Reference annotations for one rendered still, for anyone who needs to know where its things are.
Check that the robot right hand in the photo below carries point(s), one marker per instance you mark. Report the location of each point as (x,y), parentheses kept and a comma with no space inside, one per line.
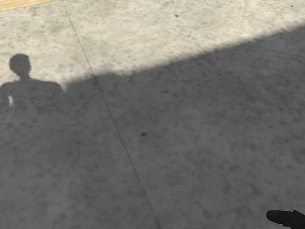
(294,220)

